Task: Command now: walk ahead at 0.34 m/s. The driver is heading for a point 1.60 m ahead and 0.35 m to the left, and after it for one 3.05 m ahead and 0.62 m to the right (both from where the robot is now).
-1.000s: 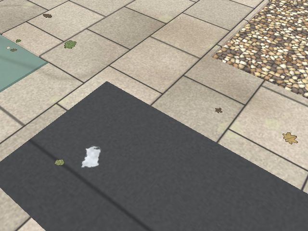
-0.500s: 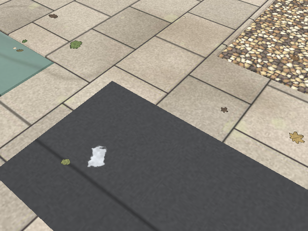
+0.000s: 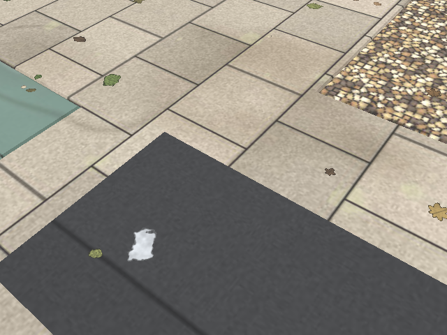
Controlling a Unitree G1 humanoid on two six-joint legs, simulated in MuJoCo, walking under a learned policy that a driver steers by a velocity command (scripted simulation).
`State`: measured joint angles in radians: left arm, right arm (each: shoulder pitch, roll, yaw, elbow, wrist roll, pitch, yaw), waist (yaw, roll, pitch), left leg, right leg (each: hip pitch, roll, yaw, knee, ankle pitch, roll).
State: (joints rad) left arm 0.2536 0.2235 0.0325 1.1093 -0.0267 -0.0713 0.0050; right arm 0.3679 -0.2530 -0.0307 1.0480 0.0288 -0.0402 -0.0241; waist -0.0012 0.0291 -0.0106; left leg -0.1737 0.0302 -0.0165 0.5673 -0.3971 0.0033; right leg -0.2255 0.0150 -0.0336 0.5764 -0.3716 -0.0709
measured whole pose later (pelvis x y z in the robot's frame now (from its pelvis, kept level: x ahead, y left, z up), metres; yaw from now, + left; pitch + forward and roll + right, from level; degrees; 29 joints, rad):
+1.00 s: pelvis +0.53 +0.01 -0.01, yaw +1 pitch +2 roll +1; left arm -0.01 0.23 0.04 0.83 -0.01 -0.11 -0.03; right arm 0.42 -0.26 -0.05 1.02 0.01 -0.05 -0.01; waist -0.07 -0.01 0.03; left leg 0.05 -0.01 0.02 0.41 -0.46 0.01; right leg -0.50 -0.03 -0.03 0.50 -0.04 -0.05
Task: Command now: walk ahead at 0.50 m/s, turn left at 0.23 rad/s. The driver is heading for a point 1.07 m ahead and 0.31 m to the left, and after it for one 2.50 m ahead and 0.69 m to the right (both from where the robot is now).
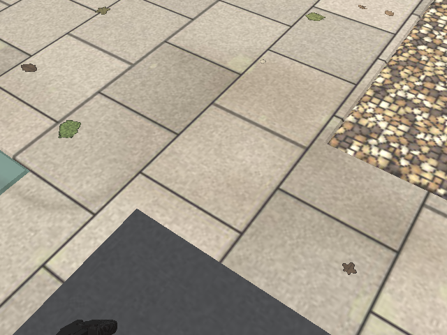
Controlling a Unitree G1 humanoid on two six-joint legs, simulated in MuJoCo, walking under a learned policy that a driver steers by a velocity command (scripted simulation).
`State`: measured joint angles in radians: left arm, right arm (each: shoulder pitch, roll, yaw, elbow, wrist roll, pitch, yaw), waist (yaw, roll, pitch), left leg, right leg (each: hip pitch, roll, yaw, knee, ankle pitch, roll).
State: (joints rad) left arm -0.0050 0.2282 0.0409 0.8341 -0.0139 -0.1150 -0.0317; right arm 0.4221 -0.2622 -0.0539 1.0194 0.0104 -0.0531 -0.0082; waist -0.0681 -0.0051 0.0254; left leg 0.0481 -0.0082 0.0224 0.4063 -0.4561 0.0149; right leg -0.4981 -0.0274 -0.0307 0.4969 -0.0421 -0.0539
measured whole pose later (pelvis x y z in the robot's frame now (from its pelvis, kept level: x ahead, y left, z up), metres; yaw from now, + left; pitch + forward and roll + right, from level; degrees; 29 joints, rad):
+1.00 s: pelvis +0.54 +0.13 +0.01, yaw +29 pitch +2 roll +0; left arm 0.01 0.26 0.05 0.76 0.00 -0.12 -0.03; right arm 0.36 -0.26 -0.08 0.81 0.02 -0.06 -0.01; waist -0.08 -0.05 0.01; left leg -0.02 -0.10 -0.13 0.36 -0.36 0.08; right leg -0.55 -0.03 0.02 0.49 0.03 -0.01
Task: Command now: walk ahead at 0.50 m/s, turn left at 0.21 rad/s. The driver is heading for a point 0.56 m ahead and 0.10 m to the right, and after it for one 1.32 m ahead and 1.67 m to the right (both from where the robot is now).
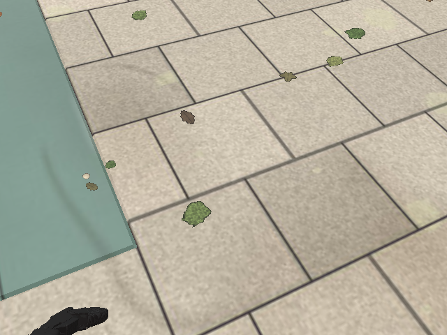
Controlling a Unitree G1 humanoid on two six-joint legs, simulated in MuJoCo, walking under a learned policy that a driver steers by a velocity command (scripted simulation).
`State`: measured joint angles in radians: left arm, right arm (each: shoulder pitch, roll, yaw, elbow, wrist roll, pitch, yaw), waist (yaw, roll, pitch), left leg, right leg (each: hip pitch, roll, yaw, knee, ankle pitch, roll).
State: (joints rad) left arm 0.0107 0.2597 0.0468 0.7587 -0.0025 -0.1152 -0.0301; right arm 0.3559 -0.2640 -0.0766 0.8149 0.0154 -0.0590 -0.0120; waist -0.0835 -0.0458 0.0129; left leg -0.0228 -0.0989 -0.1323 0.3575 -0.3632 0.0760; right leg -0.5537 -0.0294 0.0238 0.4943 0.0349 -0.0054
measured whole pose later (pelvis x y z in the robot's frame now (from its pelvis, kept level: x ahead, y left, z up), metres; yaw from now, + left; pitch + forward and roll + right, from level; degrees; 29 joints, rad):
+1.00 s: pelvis +0.55 +0.00 +0.00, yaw -14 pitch +2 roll +3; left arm 0.11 0.27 0.06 0.74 -0.02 -0.02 -0.04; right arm 0.31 -0.27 -0.08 0.87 0.00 -0.08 -0.01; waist -0.07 -0.04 0.02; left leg 0.07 0.00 0.26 0.24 -0.32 -0.01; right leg -0.65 -0.10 -0.01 0.69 -0.02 -0.03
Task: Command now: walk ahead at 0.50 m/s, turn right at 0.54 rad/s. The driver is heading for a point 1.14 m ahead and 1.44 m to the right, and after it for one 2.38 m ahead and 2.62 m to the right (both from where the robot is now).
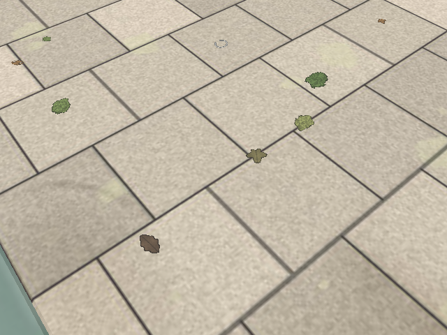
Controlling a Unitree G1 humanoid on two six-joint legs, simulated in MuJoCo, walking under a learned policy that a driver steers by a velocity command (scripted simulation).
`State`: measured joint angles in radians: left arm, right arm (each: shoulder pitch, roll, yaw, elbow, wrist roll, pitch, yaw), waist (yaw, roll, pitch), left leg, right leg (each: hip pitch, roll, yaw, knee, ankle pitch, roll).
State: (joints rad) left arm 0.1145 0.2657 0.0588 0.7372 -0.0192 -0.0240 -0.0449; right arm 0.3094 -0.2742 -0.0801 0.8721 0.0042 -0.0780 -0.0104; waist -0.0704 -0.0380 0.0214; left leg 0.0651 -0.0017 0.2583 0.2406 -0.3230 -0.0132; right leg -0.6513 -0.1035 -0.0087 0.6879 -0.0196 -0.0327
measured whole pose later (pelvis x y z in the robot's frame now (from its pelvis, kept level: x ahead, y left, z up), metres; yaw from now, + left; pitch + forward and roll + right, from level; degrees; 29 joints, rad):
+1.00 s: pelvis +0.53 -0.11 +0.00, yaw -36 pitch +2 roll +2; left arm 0.11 0.28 0.07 0.61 -0.03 -0.02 -0.04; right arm 0.32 -0.30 -0.07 0.85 0.01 -0.07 0.00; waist -0.10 -0.03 0.04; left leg 0.05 0.01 0.22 0.25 -0.32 -0.02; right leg -0.66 -0.09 0.01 0.71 -0.03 -0.02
